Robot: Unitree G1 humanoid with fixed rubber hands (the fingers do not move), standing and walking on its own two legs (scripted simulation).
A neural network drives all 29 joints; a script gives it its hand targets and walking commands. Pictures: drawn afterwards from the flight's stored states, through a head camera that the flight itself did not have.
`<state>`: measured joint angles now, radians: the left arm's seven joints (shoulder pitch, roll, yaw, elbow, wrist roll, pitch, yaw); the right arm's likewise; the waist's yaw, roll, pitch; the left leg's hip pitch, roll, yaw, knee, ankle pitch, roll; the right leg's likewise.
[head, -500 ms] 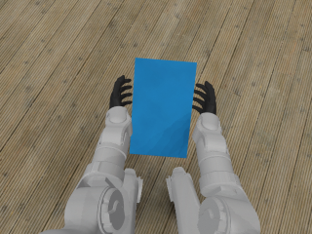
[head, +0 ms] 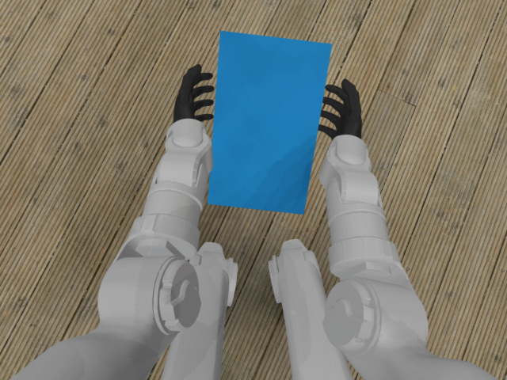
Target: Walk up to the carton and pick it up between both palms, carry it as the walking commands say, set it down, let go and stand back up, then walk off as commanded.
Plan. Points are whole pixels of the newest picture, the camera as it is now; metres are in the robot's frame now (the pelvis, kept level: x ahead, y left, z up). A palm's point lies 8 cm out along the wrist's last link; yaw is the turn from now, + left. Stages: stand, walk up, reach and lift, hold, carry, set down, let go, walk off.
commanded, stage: set down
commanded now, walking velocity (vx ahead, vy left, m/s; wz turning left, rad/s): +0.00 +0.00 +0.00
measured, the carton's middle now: (263, 125) +0.51 -0.03 -0.19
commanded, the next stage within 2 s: none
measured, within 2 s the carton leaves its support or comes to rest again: neither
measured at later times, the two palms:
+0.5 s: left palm (197, 123) +0.52 +0.09 -0.18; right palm (329, 137) +0.49 -0.14 -0.18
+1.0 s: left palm (204, 125) +0.54 +0.08 -0.27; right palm (320, 138) +0.51 -0.15 -0.26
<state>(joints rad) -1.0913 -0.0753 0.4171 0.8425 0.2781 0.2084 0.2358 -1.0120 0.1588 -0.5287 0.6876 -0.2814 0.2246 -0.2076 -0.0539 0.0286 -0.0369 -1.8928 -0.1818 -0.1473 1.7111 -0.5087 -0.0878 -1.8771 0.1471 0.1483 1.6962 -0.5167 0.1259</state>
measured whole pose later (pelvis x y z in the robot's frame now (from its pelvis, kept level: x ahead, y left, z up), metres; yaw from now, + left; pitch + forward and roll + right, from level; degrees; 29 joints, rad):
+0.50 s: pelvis +0.00 +0.00 -0.05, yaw +0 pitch +42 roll -2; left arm -1.26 0.00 0.37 0.89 0.23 0.21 0.24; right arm -1.16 0.09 -0.52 0.70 -0.25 0.23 -0.19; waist -0.06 0.03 0.08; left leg -2.09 -0.21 -0.15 1.89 -0.53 -0.11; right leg -2.06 0.16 0.14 1.87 -0.55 0.15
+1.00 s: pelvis +0.00 +0.00 -0.10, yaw -1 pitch +42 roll -2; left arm -1.42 0.11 0.28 0.98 0.13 0.20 0.22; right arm -1.31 0.00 -0.47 0.77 -0.17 0.23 -0.18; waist -0.05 0.03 0.24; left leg -2.20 -0.22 -0.14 2.06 -0.57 -0.12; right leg -2.19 0.18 0.12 2.04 -0.58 0.15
